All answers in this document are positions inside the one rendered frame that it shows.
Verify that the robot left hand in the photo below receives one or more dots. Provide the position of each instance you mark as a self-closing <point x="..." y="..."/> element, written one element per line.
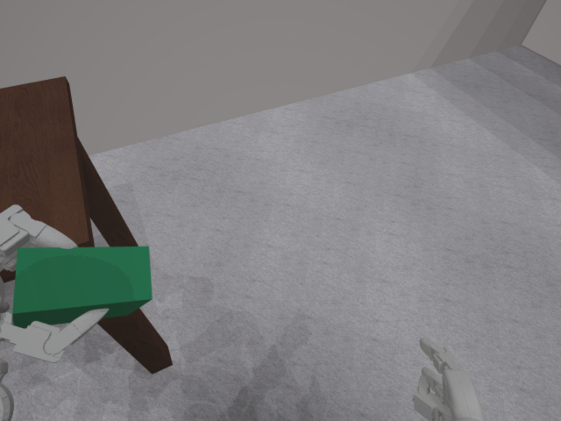
<point x="38" y="340"/>

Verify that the robot right hand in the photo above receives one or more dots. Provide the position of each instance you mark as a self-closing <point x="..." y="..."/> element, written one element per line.
<point x="455" y="396"/>

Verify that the sponge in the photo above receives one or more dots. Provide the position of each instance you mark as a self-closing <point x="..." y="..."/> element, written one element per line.
<point x="55" y="285"/>

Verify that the table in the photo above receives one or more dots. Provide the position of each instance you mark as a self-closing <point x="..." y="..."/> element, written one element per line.
<point x="45" y="170"/>

